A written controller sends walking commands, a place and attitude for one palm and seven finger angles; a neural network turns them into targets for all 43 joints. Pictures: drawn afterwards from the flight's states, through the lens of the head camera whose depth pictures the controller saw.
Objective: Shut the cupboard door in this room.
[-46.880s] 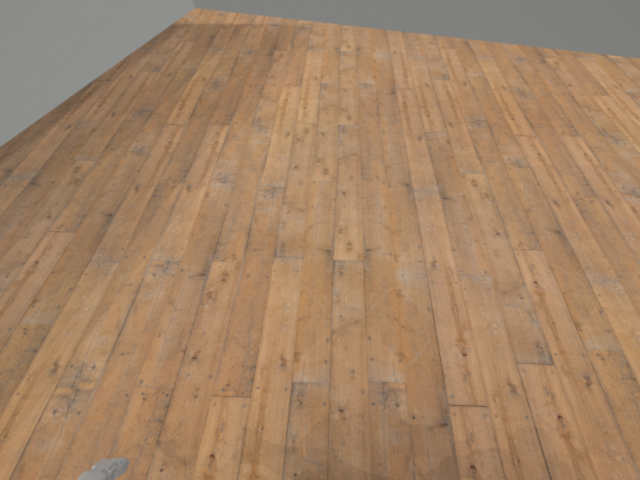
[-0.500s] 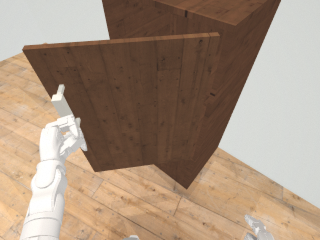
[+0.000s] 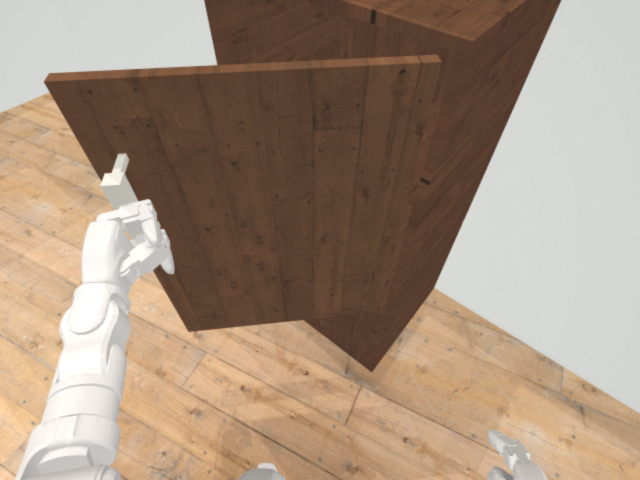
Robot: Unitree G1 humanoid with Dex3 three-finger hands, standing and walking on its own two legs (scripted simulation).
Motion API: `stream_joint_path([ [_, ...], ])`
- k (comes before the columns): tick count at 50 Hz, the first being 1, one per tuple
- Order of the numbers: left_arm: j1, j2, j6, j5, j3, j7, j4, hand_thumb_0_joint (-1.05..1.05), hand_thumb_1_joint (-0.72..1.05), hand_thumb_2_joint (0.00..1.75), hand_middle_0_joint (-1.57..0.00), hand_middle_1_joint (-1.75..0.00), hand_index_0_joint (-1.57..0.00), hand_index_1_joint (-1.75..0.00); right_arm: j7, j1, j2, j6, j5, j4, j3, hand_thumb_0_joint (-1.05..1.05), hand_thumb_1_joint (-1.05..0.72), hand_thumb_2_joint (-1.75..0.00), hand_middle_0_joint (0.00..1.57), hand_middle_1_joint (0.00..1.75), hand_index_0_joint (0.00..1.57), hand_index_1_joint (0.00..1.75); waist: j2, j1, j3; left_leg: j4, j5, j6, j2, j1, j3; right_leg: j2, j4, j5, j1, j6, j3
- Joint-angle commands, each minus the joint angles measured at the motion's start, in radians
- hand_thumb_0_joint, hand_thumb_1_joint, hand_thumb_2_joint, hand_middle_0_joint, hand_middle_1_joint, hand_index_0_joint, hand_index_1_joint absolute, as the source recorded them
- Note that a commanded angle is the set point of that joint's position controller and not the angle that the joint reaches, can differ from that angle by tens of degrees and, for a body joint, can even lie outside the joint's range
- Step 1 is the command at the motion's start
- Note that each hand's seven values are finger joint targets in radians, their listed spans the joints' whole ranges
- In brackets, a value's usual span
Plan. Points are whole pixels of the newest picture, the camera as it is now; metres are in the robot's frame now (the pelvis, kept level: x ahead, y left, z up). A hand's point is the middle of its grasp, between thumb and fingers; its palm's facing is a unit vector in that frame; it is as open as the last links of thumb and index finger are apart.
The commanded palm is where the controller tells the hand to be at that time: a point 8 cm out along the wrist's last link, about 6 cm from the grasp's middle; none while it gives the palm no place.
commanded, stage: push the door shut along its arc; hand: left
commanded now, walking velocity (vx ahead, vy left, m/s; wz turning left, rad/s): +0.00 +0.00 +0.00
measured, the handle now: (137, 208) +0.44 +0.27 +0.09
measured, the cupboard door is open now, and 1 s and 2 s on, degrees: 46 31 17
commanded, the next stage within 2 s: pull the fist back off the door in 1.56 s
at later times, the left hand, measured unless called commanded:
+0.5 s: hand (175, 211) +0.43 +0.21 +0.10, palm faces -0.01 -1.00 -0.01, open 3.1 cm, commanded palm +0.42 +0.25 +0.09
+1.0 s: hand (219, 173) +0.51 +0.17 +0.10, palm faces -0.15 -0.99 +0.01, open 3.1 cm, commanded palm +0.50 +0.22 +0.09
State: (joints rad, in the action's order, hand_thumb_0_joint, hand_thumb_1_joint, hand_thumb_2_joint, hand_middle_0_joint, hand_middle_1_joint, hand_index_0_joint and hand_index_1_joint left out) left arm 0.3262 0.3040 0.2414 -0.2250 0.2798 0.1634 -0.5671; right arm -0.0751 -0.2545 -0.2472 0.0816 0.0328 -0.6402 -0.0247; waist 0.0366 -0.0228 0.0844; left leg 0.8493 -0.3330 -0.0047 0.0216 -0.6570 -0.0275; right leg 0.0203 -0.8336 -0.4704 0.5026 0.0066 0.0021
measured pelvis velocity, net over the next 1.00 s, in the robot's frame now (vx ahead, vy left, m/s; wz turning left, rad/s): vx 0.00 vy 0.01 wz -0.04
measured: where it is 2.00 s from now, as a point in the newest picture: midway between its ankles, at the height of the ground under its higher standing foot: outside the picture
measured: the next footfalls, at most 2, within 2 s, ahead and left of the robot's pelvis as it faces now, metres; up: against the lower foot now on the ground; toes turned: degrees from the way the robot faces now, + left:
none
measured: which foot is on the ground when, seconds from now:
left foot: down 0.00-1.00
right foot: down 0.00-1.00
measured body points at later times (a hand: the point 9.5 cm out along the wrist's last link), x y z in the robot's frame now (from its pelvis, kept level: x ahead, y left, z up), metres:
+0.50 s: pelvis -0.01 +0.01 -0.01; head +0.05 +0.01 +0.44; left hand +0.42 +0.27 +0.10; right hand +0.06 -0.26 -0.12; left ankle +0.05 +0.12 -0.70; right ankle -0.03 -0.13 -0.70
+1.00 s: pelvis +0.00 +0.01 -0.02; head +0.10 +0.02 +0.41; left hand +0.51 +0.23 +0.10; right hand +0.00 -0.26 -0.13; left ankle +0.05 +0.12 -0.70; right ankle -0.03 -0.13 -0.70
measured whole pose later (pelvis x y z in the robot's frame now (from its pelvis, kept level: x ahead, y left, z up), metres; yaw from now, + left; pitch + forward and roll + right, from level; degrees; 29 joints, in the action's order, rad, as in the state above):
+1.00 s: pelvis +0.00 +0.01 -0.02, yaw -2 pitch +18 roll -3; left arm 0.95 0.54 0.29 -0.12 0.37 0.38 -1.19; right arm -0.04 -0.38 -0.28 0.01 0.02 -0.66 -0.02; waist 0.05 -0.18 0.10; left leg 0.99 -0.37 0.01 0.05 -0.94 -0.02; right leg 0.05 -0.95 -0.49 0.78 0.02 0.01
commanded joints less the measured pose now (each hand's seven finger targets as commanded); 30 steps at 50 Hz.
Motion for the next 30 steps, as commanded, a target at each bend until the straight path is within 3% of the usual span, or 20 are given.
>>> stream_joint_path([
  [1,0.428,0.253,0.084,-0.015,0.069,0.043,0.153,0.0,0.9,0.9,-1.3,-1.5,-1.3,-1.5,-0.011,-0.01,-0.154,0.038,0.003,0.115,0.059,0.0,-0.9,-0.9,0.2,0.3,0.2,0.3,-0.012,-0.031,0.269,-0.077,0.15,0.037,-0.018,0.278,0.01,0.017,0.136,0.302,0.057,-0.017,-0.009],
  [3,0.501,0.216,0.087,-0.016,0.027,0.061,0.122,0.0,0.9,0.9,-1.3,-1.5,-1.3,-1.5,-0.011,-0.014,-0.15,0.037,0.006,0.109,0.057,0.0,-0.9,-0.9,0.2,0.3,0.2,0.3,0.013,-0.047,0.259,-0.079,0.123,0.033,-0.017,0.283,0.005,0.016,0.135,0.269,0.093,-0.016,-0.014],
  [6,0.57,0.262,0.099,-0.008,0.042,0.079,0.074,0.0,0.9,0.9,-1.3,-1.5,-1.3,-1.5,-0.014,-0.04,-0.163,0.033,0.005,0.098,0.063,0.0,-0.9,-0.9,0.2,0.3,0.2,0.3,0.005,-0.055,0.28,-0.068,0.122,0.036,-0.017,0.283,-0.005,0.019,0.13,0.255,0.105,-0.02,-0.011],
  [8,0.603,0.214,0.102,-0.008,-0.006,0.095,0.05,0.0,0.9,0.9,-1.3,-1.5,-1.3,-1.5,-0.01,-0.045,-0.159,0.033,0.008,0.096,0.063,0.0,-0.9,-0.9,0.2,0.3,0.2,0.3,0.049,-0.061,0.3,-0.07,0.117,0.031,-0.016,0.311,-0.01,0.019,0.124,0.239,0.132,-0.022,-0.017],
  [9,0.648,0.223,0.107,-0.007,-0.007,0.1,0.045,0.0,0.9,0.9,-1.3,-1.5,-1.3,-1.5,-0.01,-0.054,-0.164,0.032,0.008,0.086,0.067,0.0,-0.9,-0.9,0.2,0.3,0.2,0.3,0.053,-0.072,0.308,-0.067,0.12,0.03,-0.011,0.329,-0.021,0.02,0.122,0.231,0.154,-0.024,-0.023],
  [11,0.629,0.25,0.109,-0.009,0.018,0.106,0.007,0.0,0.9,0.9,-1.3,-1.5,-1.3,-1.5,-0.01,-0.073,-0.173,0.029,0.005,0.084,0.07,0.0,-0.9,-0.9,0.2,0.3,0.2,0.3,0.01,-0.064,0.33,-0.057,0.14,0.035,-0.014,0.32,-0.021,0.024,0.119,0.252,0.134,-0.025,-0.022],
  [14,0.682,0.273,0.112,-0.011,0.036,0.119,-0.042,0.0,0.9,0.9,-1.3,-1.5,-1.3,-1.5,-0.006,-0.079,-0.174,0.02,0.006,0.078,0.07,0.0,-0.9,-0.9,0.2,0.3,0.2,0.3,0.029,-0.065,0.325,-0.058,0.137,0.032,-0.012,0.311,-0.019,0.023,0.115,0.248,0.148,-0.024,-0.021],
  [17,0.7,0.342,0.122,-0.002,0.085,0.13,-0.103,0.0,0.9,0.9,-1.3,-1.5,-1.3,-1.5,-0.005,-0.094,-0.182,0.008,0.003,0.075,0.069,0.0,-0.9,-0.9,0.2,0.3,0.2,0.3,-0.003,-0.063,0.325,-0.049,0.136,0.037,-0.014,0.271,-0.015,0.023,0.11,0.257,0.136,-0.022,-0.014],
  [20,0.771,0.332,0.134,0.007,0.055,0.156,-0.137,0.0,0.9,0.9,-1.3,-1.5,-1.3,-1.5,-0.002,-0.104,-0.182,-0.001,0.006,0.076,0.069,0.0,-0.9,-0.9,0.2,0.3,0.2,0.3,0.052,-0.079,0.32,-0.046,0.12,0.032,-0.009,0.281,-0.021,0.026,0.101,0.226,0.18,-0.026,-0.019],
  [23,0.826,0.311,0.141,0.006,0.033,0.174,-0.173,0.0,0.9,0.9,-1.3,-1.5,-1.3,-1.5,-0.001,-0.12,-0.184,-0.004,0.005,0.069,0.073,0.0,-0.9,-0.9,0.2,0.3,0.2,0.3,0.063,-0.095,0.349,-0.033,0.14,0.032,-0.004,0.313,-0.031,0.029,0.091,0.227,0.212,-0.028,-0.025],
  [24,0.84,0.315,0.141,0.002,0.035,0.181,-0.186,0.0,0.9,0.9,-1.3,-1.5,-1.3,-1.5,0.0,-0.125,-0.187,-0.005,0.005,0.067,0.073,0.0,-0.9,-0.9,0.2,0.3,0.2,0.3,0.052,-0.1,0.342,-0.028,0.136,0.034,-0.005,0.308,-0.031,0.03,0.096,0.226,0.218,-0.027,-0.022],
  [26,0.854,0.378,0.142,0.004,0.079,0.19,-0.232,0.0,0.9,0.9,-1.3,-1.5,-1.3,-1.5,-0.002,-0.14,-0.197,-0.011,0.003,0.058,0.072,0.0,-0.9,-0.9,0.2,0.3,0.2,0.3,0.033,-0.1,0.34,-0.02,0.125,0.037,-0.005,0.273,-0.033,0.032,0.089,0.215,0.22,-0.029,-0.021],
  [30,0.946,0.339,0.139,0.016,0.029,0.208,-0.275,0.0,0.9,0.9,-1.3,-1.5,-1.3,-1.5,0.001,-0.153,-0.198,-0.012,0.002,0.049,0.073,0.0,-0.9,-0.9,0.2,0.3,0.2,0.3,0.068,-0.127,0.347,-0.011,0.12,0.033,0.003,0.294,-0.047,0.032,0.078,0.189,0.287,-0.028,-0.026],
])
